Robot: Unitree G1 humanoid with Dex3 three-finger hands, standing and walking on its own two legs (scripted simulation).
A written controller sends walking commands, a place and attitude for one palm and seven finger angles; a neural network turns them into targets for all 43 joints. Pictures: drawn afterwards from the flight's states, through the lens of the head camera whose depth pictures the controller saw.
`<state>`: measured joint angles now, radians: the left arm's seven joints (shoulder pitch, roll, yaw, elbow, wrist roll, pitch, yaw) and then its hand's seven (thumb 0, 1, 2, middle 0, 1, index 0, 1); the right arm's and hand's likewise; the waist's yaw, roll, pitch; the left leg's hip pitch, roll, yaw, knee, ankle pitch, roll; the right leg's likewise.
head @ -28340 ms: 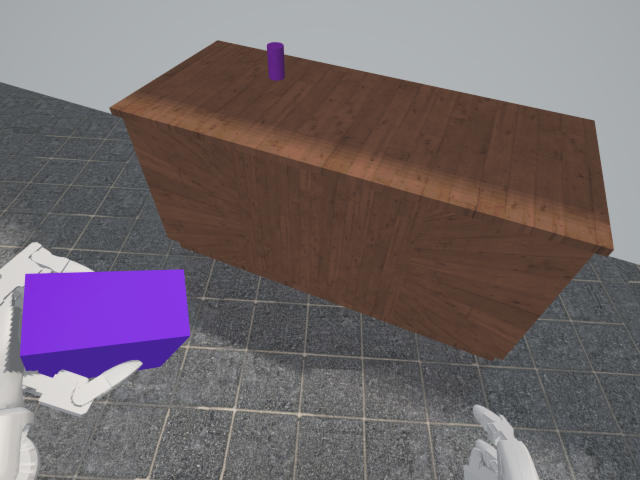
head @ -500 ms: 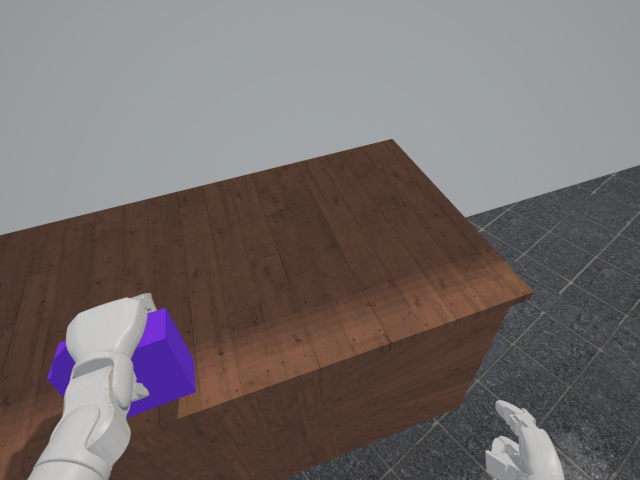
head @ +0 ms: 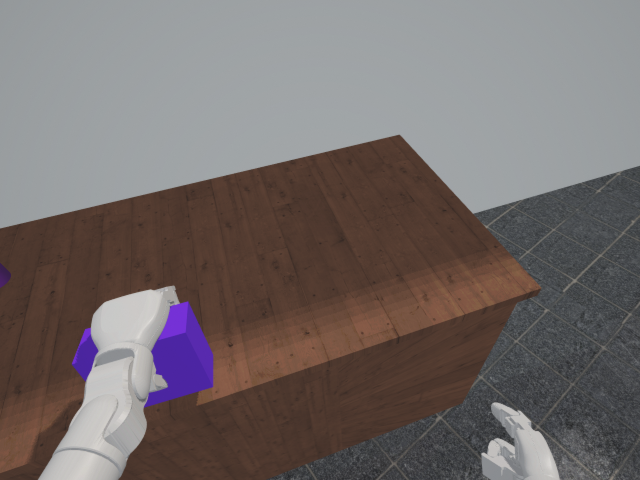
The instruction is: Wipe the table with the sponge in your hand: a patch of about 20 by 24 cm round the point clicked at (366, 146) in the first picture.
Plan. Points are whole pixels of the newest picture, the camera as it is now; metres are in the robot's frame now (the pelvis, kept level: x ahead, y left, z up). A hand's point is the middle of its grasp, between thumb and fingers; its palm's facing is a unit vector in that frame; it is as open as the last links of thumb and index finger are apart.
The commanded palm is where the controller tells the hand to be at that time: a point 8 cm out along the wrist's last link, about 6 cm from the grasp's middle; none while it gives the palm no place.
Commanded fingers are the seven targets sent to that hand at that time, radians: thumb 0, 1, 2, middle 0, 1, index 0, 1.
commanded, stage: move the sponge above the wiping area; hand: left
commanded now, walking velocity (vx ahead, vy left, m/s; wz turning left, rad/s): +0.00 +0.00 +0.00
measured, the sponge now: (156, 367) +0.25 +0.28 -0.03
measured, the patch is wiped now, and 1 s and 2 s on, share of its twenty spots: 0.00 0.00 0.00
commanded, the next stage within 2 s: lower the sponge onto the table in 1.98 s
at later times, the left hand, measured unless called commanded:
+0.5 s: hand (164, 347) +0.26 +0.26 +0.01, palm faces -0.11 -0.11 -0.99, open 10.5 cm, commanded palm +0.25 +0.27 +0.09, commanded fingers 0.00 0.10 1.30 -1.20 -1.60 -1.20 -1.60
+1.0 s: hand (171, 340) +0.27 +0.25 +0.02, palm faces -0.06 -0.07 -1.00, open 10.5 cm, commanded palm +0.25 +0.26 +0.10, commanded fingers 0.00 0.10 1.30 -1.20 -1.60 -1.20 -1.60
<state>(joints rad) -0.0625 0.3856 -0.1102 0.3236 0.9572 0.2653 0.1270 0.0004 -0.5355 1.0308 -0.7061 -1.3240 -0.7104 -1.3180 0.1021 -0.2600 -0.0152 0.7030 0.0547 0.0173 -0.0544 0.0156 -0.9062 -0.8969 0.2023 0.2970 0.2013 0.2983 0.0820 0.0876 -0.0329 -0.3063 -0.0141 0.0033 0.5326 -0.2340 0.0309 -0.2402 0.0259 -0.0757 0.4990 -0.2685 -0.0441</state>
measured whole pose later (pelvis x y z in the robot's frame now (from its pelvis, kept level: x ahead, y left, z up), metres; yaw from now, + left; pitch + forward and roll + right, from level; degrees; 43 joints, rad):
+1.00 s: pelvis +0.01 -0.02 +0.00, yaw -1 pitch +0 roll +0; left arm 0.01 0.38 -0.09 0.24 1.00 0.16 0.18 0.00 -0.54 1.03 -0.71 -1.32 -0.71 -1.31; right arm 0.10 -0.27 -0.03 0.70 0.04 0.01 -0.06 0.02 -0.91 -0.90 0.20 0.30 0.20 0.30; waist 0.09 0.08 -0.03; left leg -0.30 0.01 0.01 0.54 -0.25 0.01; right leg -0.24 0.05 -0.06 0.52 -0.29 -0.07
